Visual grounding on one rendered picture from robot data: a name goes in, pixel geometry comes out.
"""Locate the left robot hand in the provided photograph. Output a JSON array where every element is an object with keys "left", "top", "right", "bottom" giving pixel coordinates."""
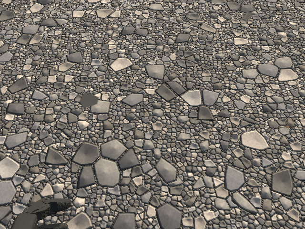
[{"left": 10, "top": 198, "right": 71, "bottom": 229}]

